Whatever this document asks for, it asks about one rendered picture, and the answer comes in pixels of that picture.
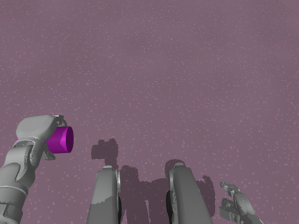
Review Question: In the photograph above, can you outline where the right robot arm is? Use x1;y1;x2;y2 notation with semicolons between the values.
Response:
240;214;263;224

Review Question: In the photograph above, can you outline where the left robot arm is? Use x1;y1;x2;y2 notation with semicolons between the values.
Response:
0;137;44;224

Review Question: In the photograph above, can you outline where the right robot hand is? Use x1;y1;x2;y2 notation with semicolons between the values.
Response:
219;182;256;224

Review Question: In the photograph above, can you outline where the left robot hand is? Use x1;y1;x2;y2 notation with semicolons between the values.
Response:
16;114;67;161

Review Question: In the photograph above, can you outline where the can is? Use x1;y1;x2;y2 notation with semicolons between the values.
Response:
16;126;74;154

